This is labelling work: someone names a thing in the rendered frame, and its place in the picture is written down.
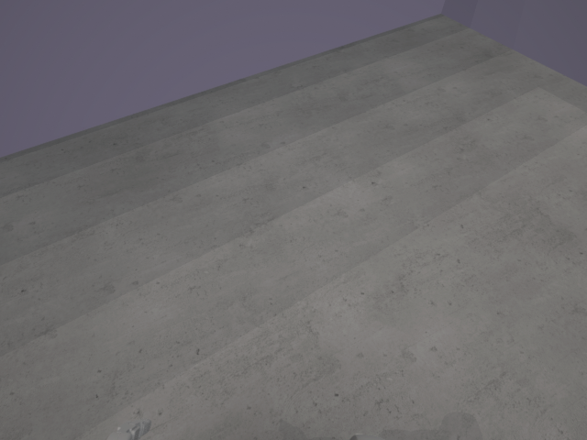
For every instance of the robot left hand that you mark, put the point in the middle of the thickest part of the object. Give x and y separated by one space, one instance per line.
131 430

